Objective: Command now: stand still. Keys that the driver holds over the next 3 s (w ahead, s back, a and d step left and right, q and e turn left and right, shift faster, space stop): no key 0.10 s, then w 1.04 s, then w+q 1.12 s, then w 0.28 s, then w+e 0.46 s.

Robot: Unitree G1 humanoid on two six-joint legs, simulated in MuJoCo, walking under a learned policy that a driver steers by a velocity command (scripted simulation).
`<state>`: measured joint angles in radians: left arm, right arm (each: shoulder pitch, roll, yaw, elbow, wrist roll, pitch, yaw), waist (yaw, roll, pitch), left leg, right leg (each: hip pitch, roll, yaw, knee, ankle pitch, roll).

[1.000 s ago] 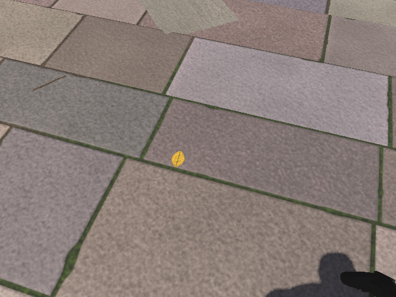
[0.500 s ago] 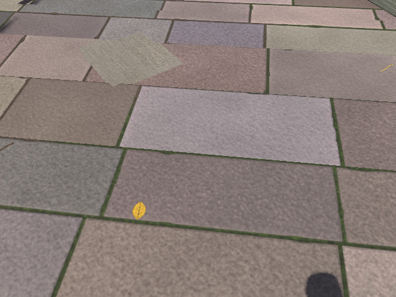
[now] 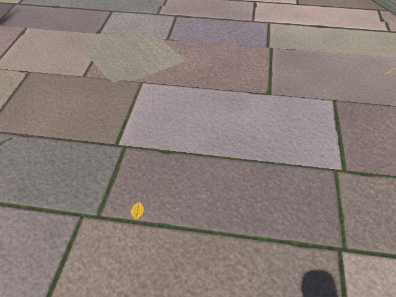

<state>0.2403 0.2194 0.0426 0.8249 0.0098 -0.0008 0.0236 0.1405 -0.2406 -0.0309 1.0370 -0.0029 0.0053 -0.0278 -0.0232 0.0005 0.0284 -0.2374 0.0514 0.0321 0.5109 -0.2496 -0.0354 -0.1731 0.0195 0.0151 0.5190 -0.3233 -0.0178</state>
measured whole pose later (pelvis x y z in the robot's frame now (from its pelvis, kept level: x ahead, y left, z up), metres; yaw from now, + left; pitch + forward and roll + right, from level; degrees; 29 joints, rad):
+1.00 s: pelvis +0.36 +0.00 +0.00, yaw +1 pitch +0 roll -1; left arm 0.14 0.24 0.06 0.92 0.00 -0.10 -0.04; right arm 0.31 -0.25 -0.04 1.00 0.03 -0.10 -0.01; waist -0.01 0.03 0.05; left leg -0.40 0.06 -0.04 1.23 -0.34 0.05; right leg -0.32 0.05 -0.08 0.45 -0.13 -0.07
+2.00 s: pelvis +0.95 +0.10 +0.00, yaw +26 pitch +2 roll -1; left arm 0.10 0.26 0.06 0.79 0.00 -0.13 -0.01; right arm 0.36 -0.28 -0.07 0.77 0.03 -0.03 -0.02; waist -0.03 0.03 0.00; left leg -0.36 -0.05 -0.11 1.14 -0.44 0.04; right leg -0.37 0.03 -0.02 0.49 -0.16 -0.03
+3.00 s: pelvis +1.41 +0.40 -0.05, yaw +29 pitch +3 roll +3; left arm 0.11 0.29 0.06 0.76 -0.01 -0.06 -0.07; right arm 0.34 -0.30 -0.09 0.81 0.00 -0.06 -0.03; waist -0.03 -0.03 0.02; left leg -0.05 0.05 0.17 0.81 -0.60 0.00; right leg -0.48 0.00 0.00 0.54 -0.12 -0.08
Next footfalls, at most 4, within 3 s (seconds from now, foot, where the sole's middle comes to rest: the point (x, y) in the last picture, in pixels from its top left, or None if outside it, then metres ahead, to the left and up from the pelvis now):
0.86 right None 0.46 -0.08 -0.77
1.40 left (158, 232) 0.76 0.17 -0.77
1.88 right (190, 165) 1.08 0.04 -0.77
2.40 left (107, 151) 1.18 0.42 -0.77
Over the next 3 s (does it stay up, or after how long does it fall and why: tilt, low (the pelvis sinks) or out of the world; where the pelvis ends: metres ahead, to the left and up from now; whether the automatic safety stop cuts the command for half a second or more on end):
stays up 1.41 0.40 -0.05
